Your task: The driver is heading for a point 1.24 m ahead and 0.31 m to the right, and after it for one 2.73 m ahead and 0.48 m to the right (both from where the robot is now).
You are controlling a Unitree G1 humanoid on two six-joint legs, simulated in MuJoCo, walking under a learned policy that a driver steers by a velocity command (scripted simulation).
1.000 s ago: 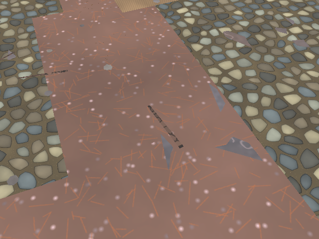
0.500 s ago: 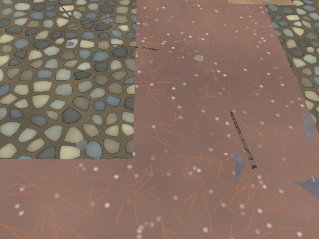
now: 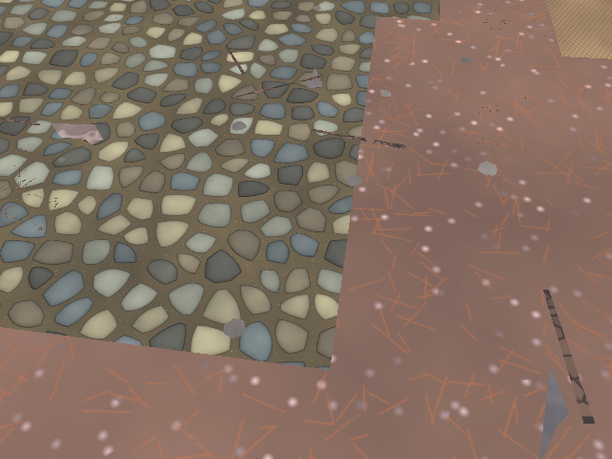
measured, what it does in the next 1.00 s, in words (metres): walks ahead, turning right: left foot, then right foot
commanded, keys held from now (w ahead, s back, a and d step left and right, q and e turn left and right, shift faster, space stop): e+shift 0.26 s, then w+e+shift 0.32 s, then w+q+shift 0.42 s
